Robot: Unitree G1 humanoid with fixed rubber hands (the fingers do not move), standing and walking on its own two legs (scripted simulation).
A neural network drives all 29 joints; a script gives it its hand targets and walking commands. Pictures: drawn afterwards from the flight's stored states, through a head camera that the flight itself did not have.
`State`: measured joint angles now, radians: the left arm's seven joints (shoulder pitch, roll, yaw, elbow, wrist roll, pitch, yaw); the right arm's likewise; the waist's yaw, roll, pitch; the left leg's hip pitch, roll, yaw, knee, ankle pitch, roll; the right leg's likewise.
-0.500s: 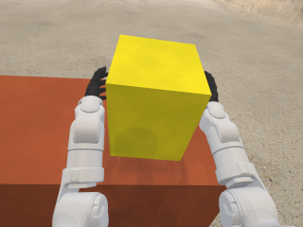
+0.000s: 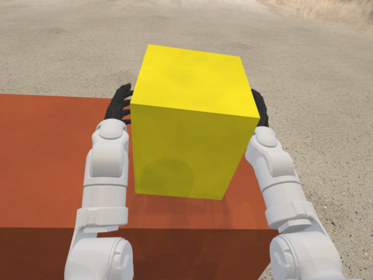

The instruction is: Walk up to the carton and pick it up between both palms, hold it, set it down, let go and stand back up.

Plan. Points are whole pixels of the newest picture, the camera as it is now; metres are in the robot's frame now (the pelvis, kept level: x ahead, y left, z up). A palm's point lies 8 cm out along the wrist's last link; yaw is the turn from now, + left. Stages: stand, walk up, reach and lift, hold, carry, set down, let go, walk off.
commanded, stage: hold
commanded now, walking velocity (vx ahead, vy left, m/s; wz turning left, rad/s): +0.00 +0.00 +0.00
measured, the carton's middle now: (186, 125) +0.40 +0.03 +0.18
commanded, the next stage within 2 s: set down in 0.26 s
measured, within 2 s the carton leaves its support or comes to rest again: neither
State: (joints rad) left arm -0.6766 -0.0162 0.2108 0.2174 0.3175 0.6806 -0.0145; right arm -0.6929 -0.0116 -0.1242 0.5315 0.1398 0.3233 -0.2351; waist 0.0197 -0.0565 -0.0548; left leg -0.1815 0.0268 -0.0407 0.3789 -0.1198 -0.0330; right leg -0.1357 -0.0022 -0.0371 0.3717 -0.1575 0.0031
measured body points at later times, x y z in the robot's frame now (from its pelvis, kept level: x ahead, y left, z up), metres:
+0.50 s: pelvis +0.00 +0.00 +0.00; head -0.04 +0.03 +0.45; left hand +0.38 +0.18 +0.22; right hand +0.40 -0.12 +0.20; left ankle +0.06 +0.14 -0.74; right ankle +0.03 -0.12 -0.74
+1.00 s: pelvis +0.03 -0.01 +0.00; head +0.03 +0.02 +0.45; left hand +0.41 +0.18 +0.15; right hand +0.43 -0.11 +0.16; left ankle +0.06 +0.14 -0.74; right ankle +0.03 -0.12 -0.74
